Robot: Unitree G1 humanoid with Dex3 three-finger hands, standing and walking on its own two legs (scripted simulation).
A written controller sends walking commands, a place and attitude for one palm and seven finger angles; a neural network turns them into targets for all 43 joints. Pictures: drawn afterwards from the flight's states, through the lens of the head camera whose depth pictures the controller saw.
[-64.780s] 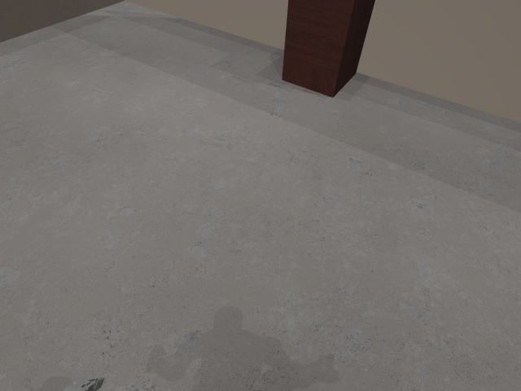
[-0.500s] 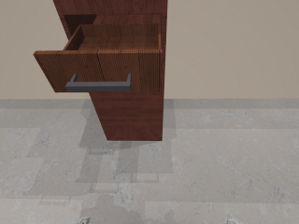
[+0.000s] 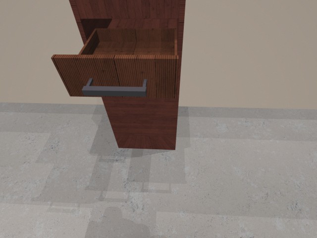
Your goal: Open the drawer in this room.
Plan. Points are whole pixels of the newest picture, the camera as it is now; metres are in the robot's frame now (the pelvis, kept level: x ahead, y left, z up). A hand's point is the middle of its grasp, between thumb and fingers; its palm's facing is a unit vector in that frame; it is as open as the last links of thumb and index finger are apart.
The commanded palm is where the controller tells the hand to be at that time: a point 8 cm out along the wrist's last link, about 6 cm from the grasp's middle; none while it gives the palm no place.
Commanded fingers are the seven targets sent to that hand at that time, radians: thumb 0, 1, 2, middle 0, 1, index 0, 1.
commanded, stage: let the arm hang, fingers relaxed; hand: left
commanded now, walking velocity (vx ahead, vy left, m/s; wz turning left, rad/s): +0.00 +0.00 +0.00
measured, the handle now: (116, 86) +0.53 +0.17 +0.09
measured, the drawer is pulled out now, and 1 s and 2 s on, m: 0.29 0.29 0.29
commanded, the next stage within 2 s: look to check the result in 0.34 s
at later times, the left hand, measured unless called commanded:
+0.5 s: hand out of the picture -0.01 +0.17 -0.18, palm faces +0.03 -0.98 -0.18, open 7.4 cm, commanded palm none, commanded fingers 0.00 0.90 0.90 -0.20 -0.30 -0.20 -0.30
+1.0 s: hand out of the picture +0.01 +0.17 -0.17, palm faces +0.02 -0.98 -0.20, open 7.4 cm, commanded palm none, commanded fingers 0.00 0.90 0.90 -0.20 -0.30 -0.20 -0.30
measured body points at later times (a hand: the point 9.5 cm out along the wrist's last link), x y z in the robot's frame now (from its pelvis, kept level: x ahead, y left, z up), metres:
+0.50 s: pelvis +0.00 +0.00 +0.00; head +0.01 +0.00 +0.45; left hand -0.01 +0.22 -0.16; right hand -0.04 -0.21 -0.17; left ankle +0.02 +0.13 -0.74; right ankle +0.01 -0.09 -0.74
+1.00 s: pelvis +0.00 +0.00 +0.00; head +0.03 -0.01 +0.45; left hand +0.01 +0.22 -0.16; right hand -0.01 -0.21 -0.17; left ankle +0.02 +0.13 -0.74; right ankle +0.01 -0.09 -0.74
